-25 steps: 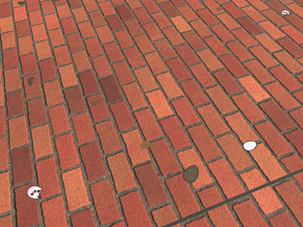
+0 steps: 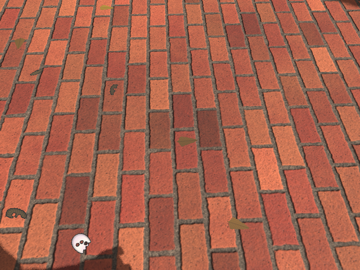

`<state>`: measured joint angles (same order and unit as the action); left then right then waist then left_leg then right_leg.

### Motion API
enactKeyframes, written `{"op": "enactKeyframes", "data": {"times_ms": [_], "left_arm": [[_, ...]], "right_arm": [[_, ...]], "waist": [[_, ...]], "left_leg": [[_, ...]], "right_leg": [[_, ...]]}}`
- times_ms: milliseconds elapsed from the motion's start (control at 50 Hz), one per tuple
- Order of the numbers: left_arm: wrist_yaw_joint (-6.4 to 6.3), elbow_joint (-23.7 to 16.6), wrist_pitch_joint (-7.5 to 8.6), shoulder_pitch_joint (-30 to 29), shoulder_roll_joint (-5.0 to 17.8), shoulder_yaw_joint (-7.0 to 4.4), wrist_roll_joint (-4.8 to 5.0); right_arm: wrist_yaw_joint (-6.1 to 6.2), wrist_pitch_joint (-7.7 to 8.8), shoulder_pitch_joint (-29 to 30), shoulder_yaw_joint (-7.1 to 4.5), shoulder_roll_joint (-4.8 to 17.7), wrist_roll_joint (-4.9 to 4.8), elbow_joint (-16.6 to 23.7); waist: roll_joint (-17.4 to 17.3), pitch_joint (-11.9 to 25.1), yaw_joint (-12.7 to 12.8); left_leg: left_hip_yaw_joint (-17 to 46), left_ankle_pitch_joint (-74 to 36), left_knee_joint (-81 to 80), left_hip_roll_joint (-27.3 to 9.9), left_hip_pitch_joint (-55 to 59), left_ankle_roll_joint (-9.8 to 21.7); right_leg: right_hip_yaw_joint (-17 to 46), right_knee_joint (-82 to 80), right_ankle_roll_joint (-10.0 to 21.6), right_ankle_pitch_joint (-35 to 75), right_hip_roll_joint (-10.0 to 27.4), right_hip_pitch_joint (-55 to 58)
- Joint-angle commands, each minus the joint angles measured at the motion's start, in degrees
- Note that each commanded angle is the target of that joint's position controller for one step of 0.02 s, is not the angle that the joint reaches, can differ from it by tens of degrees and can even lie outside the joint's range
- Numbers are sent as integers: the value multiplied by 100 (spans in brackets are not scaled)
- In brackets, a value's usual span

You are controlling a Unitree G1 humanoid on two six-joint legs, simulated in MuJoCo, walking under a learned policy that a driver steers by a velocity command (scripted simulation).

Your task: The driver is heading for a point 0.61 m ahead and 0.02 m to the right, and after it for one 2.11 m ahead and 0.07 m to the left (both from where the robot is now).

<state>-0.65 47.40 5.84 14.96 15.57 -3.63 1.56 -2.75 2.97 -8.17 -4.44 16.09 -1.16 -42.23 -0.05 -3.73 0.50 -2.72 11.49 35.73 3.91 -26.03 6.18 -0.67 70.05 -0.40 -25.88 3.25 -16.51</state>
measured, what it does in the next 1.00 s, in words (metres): walks ahead: right foot, then left foot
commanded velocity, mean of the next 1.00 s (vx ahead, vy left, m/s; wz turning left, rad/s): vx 0.50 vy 0.00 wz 0.25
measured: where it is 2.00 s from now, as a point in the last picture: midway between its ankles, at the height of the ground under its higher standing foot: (158, 158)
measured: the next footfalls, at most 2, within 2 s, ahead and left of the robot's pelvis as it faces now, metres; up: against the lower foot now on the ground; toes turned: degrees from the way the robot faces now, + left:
right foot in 0.40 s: +0.42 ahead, -0.11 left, +0.00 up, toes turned +13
left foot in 0.94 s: +0.64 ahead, +0.19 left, +0.00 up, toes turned +14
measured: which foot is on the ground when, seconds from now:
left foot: down 0.00-0.42, up 0.44-0.92, down 0.94-1.00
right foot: up 0.00-0.38, down 0.40-0.94, up 0.96-1.00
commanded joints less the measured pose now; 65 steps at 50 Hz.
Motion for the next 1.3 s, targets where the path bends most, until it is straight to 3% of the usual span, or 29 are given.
{"op": "enactKeyframes", "data": {"times_ms": [20, 60, 120, 220, 300, 360, 380, 400, 420, 440, 460, 480, 500, 520, 540, 600, 740, 840, 880, 920, 940, 960, 980, 1000, 1040, 1080, 1120, 1200, 1300], "left_arm": [[-39, -684, 293, -344, 742, -157, -122], [-27, -689, 138, -163, 717, -195, -197], [-42, -852, 12, -483, 503, -137, -263], [51, -1110, 61, -1509, 286, -14, -198], [206, -1236, 175, -1895, 431, -26, -141], [244, -1242, 241, -1649, 620, -100, -134], [225, -1139, 261, -1235, 705, -156, -148], [193, -985, 282, -566, 893, -245, -204], [165, -895, 279, 377, 1237, -324, -273], [224, -587, 213, 945, 1543, -431, -238], [248, -577, 193, 985, 986, -297, -74], [220, -638, 153, 601, 705, -205, -70], [208, -707, 101, 235, 641, -146, -141], [212, -706, 82, 38, 545, -104, -174], [210, -705, 94, -51, 472, -64, -220], [207, -582, 130, 31, 551, -75, -149], [120, -263, 5, 506, 877, -130, -51], [104, -16, -127, 874, 972, -141, -16], [71, 23, -189, 806, 1075, -173, -12], [42, -3, -231, 651, 1041, -143, -18], [24, -158, -213, 577, 793, -28, -136], [57, -263, -93, 1267, 139, 177, -142], [94, -176, 13, 1041, 612, 79, -46], [126, -357, 69, 516, 911, -11, 68], [104, -462, 58, 21, 811, -13, -65], [111, -354, -93, 309, 639, -16, -50], [87, -328, -229, 328, 479, 6, -31], [87, -493, -266, -213, 427, -11, -45], [242, -818, -194, -1090, 194, 74, -130]], "right_arm": [[51, 129, -522, -159, 582, 13, 286], [103, 143, -339, -137, 546, 64, 418], [215, 167, -588, -194, 775, 34, 375], [333, 75, -983, -192, 803, -21, 287], [341, 53, -1372, -154, 740, -19, 105], [358, 13, -1331, -177, 811, 17, 72], [356, -1, -1212, -167, 793, 16, 103], [338, 3, -1124, -107, 640, 45, 159], [337, 20, -1237, 2, 411, 150, 283], [321, 97, -2137, 113, 30, -32, 241], [320, 132, -1863, 47, 546, -107, 161], [309, 142, -1092, -23, 810, -101, 316], [308, 151, -700, 1, 738, -13, 428], [294, 169, -536, -7, 654, 77, 487], [277, 163, -621, -14, 570, 87, 481], [271, 108, -738, 38, 317, 71, 445], [206, 176, 493, 151, 102, 66, 726], [64, 242, 1131, 127, 202, -5, 985], [29, 273, 960, 80, 329, 6, 980], [84, 275, -238, -116, 685, 63, 629], [153, 259, -1334, -241, 1091, 133, 425], [148, 221, -1675, -331, 1560, 159, 321], [144, 198, -1789, -202, 1036, 79, 300], [152, 199, -1397, -115, 840, 61, 321], [120, 199, -721, -25, 588, 122, 375], [102, 273, -462, 8, 431, 162, 355], [111, 368, -482, -29, 512, 153, 219], [207, 390, -694, -77, 657, 202, -32], [319, 301, -785, -62, 770, 175, -220]], "waist": [[28, 881, -136], [-108, 763, 88], [-102, 579, 54], [-468, 446, -364], [-561, 369, -580], [-747, 355, -380], [-773, 504, -128], [-653, 995, 193], [25, 1885, 498], [1909, 2484, 215], [1291, 2044, 419], [691, 1173, 507], [250, 749, 358], [175, 464, 219], [336, 454, 58], [517, 484, -52], [399, 265, 340], [464, 65, 475], [534, 161, 283], [442, 908, -365], [-31, 1758, -801], [-1547, 2436, -503], [-1281, 2480, -710], [-937, 1596, -658], [-301, 770, -322], [-498, 667, -8], [-457, 518, 71], [-281, 287, -63], [-230, 29, -362]], "left_leg": [[2723, -857, -1981, -1619, 2509, 1159], [2366, -1414, -2205, -1379, 1818, 1143], [1892, -2079, -2300, -1192, 1374, 1122], [1582, -1318, -2129, -828, 1264, 695], [1987, -994, -1808, -1197, 1826, 641], [2306, -1527, -1416, -1446, 2316, 517], [2224, -2244, -1042, -1313, 2340, 422], [1983, -2752, -184, -992, 2132, 267], [1597, -1637, 1455, -569, 1177, 39], [1122, 1764, 3351, 273, -955, -389], [1475, 2060, 3972, -22, -1767, -372], [1329, 1527, 4054, -280, -2020, -348], [1063, 1080, 3833, -540, -1861, -354], [977, 790, 3450, -725, -1710, -380], [943, 607, 3175, -882, -1386, -394], [708, 447, 2561, -974, -1175, -512], [403, -1361, 242, -856, -967, -655], [347, -1096, -446, -690, -937, -467], [280, -719, -663, -588, -560, -301], [59, -815, -928, -351, 1265, -12], [1028, -1091, -689, -1263, 3009, 369], [3616, -105, -1121, -2571, 4939, 1268], [4387, 673, -1642, -2617, 4888, 1269], [3588, 601, -1772, -2416, 4182, 1033], [2490, -397, -2083, -1959, 2669, 836], [1890, -806, -2444, -1758, 1966, 772], [1398, -1104, -2699, -1739, 1645, 791], [632, -1522, -2865, -1683, 1798, 628], [-290, -2652, -2634, -1523, 1895, 308]], "right_leg": [[602, 96, 144, 606, 354, -2443], [583, -336, 24, 858, 443, -1940], [397, -1163, -235, 1393, 335, -1992], [280, -3353, -306, 3015, -97, -1642], [320, -3979, -113, 3115, -173, -1531], [267, -4227, 179, 2368, -227, -1284], [120, -4453, 325, 2331, -343, -729], [233, -4425, 559, 2523, -179, 338], [1309, -4187, 1024, 2670, 786, 2021], [3926, -4798, 1973, 1341, 1908, 3797], [4508, -5269, 1829, -115, 1913, 3622], [3659, -5381, 1551, -123, 1685, 2848], [3000, -5484, 1427, 493, 1450, 2064], [2590, -5628, 1415, 1080, 1242, 1504], [2245, -5745, 1344, 1501, 1048, 1176], [1615, -5989, 1421, 2386, 874, 872], [699, -6125, 1207, 2889, 665, 942], [838, -5809, 1120, 2947, 1024, 1585], [847, -5483, 1013, 3533, 1119, 1815], [461, -4111, 777, 4974, 739, 1532], [204, -2477, 553, 3873, 439, 456], [53, -407, 165, 270, -550, -1909], [757, 339, 199, -689, -409, -2637], [698, 468, 248, -253, -124, -2994], [478, -113, 205, 580, 283, -2624], [539, -430, 137, 930, 467, -2027], [566, -632, 49, 1193, 474, -2001], [782, -1562, -26, 2349, 365, -2451], [198, -3128, 57, 3411, 131, -1950]]}}
Over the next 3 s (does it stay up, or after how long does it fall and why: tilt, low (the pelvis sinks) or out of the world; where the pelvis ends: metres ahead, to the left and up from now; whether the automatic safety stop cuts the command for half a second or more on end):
stays up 1.24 0.11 0.03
